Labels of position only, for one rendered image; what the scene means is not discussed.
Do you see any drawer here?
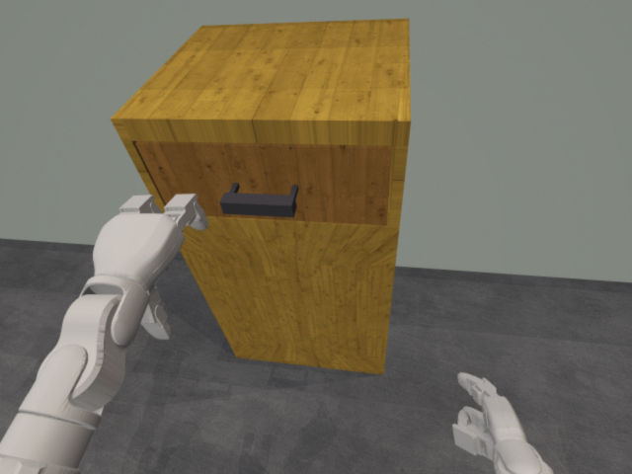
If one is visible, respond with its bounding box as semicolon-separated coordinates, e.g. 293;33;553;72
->
135;141;392;225

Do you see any cabinet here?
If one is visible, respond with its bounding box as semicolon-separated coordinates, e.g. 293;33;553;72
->
111;19;411;374

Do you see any robot left forearm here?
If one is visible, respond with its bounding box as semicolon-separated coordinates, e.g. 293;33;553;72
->
0;275;150;474

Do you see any robot right forearm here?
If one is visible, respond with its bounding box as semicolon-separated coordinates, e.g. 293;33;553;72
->
493;438;554;474

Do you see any robot right hand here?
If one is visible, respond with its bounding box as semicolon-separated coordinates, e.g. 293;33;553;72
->
452;372;527;461

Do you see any handle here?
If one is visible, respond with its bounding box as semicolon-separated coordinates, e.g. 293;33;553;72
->
220;183;298;217

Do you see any robot left hand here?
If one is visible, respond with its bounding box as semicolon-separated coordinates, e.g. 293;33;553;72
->
93;194;208;340

